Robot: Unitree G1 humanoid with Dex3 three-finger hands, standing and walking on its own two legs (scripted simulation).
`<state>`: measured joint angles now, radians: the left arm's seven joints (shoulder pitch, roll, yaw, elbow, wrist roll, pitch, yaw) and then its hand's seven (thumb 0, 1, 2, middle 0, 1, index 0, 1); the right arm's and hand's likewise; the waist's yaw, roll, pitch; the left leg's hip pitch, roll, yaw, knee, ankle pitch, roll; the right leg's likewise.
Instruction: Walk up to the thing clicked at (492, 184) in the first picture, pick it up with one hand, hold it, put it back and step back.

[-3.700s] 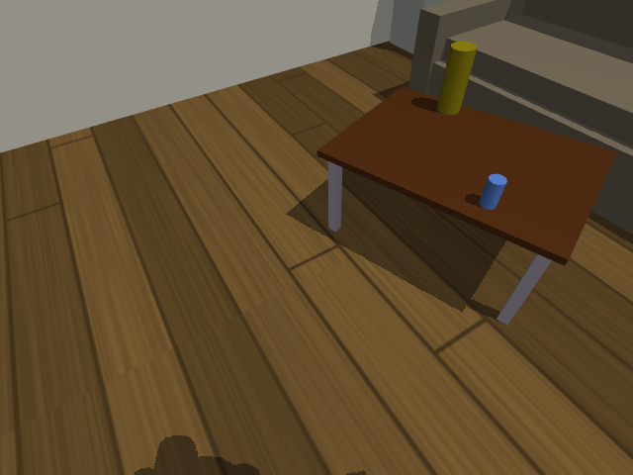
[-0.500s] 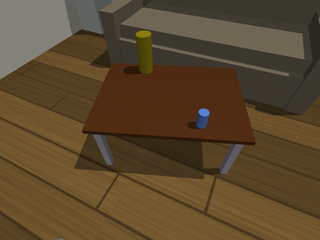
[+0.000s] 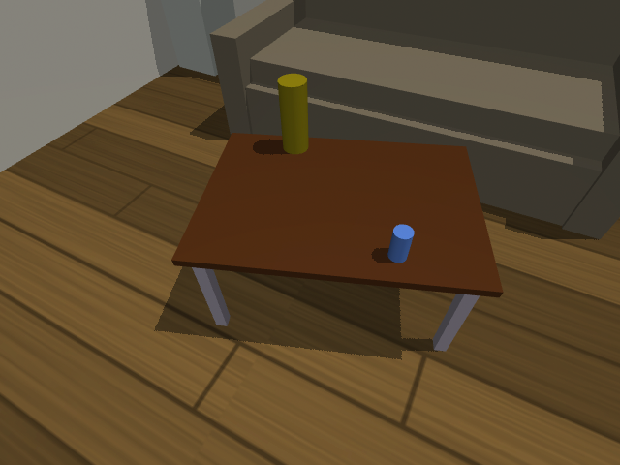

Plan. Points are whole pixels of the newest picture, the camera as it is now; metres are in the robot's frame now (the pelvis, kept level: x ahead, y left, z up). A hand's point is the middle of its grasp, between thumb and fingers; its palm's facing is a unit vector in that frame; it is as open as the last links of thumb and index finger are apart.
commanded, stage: walk up
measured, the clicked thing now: (400, 244) +0.69 -0.23 -0.29
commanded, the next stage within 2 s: stand in 0.52 s
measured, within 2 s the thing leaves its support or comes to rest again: neither
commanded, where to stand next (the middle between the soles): +0.08 -0.02 m, yaw +0 degrees
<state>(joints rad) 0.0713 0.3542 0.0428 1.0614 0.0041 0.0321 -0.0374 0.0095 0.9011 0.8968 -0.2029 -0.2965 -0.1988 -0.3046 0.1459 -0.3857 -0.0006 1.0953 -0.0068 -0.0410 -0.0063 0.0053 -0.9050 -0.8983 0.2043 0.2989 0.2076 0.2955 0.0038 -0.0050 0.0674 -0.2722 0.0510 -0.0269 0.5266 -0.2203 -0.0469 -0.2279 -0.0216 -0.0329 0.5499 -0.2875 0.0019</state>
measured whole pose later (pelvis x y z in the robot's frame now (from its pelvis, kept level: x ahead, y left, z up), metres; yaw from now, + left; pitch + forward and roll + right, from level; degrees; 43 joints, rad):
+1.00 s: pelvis +0.02 +0.01 +0.01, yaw +1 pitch -2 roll +0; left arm 0.08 0.35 0.01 1.16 0.01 -0.01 -0.02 0.01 0.90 0.90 -0.20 -0.30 -0.20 -0.30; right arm 0.07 -0.35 0.00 1.14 -0.01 -0.01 0.02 0.00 -0.91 -0.90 0.20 0.30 0.21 0.30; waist 0.01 0.02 0.06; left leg -0.17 0.03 -0.04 0.36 -0.15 -0.04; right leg -0.10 -0.04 -0.05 0.34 -0.20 0.03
